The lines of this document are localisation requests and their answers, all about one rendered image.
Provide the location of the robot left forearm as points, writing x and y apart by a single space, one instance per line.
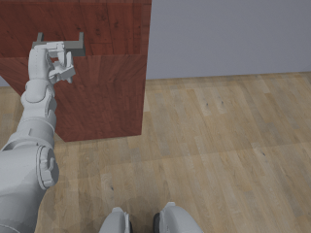
37 124

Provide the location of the left robot shin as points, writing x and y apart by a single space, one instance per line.
117 209

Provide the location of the robot left upper arm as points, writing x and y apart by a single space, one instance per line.
25 176

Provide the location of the left robot thigh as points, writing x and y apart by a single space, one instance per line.
116 222

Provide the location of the robot left hand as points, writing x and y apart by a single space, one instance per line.
40 66

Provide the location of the drawer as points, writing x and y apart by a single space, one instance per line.
109 28

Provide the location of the handle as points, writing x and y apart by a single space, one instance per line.
77 48

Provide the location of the cabinet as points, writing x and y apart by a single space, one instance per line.
106 96

